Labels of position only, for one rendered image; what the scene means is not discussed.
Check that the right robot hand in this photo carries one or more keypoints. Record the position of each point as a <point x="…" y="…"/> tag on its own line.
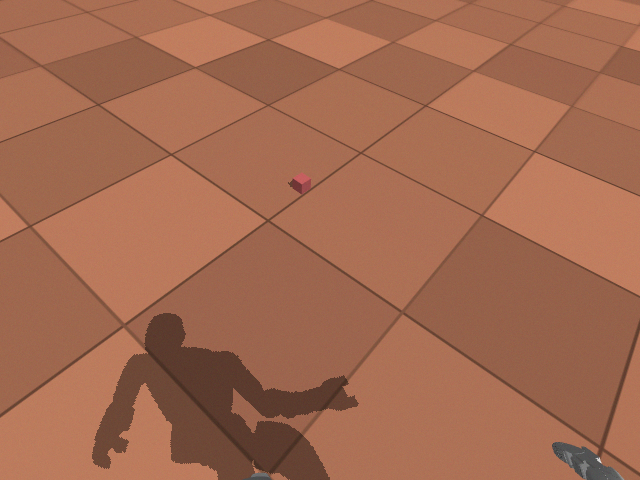
<point x="585" y="463"/>

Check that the cube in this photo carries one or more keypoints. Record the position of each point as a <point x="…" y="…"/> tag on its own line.
<point x="301" y="183"/>

